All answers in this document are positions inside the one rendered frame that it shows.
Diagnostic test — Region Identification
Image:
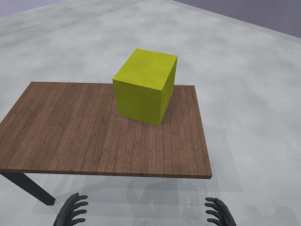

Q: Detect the table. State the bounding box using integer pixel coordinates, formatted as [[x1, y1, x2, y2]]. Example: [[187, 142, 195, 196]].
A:
[[0, 81, 213, 206]]

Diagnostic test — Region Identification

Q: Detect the robot right hand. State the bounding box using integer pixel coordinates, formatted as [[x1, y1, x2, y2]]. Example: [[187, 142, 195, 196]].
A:
[[204, 197, 237, 226]]

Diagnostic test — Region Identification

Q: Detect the robot left hand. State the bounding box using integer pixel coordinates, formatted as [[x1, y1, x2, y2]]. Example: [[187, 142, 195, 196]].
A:
[[53, 192, 88, 226]]

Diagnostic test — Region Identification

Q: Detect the carton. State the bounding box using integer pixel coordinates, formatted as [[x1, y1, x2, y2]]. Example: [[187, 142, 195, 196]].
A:
[[112, 48, 178, 126]]

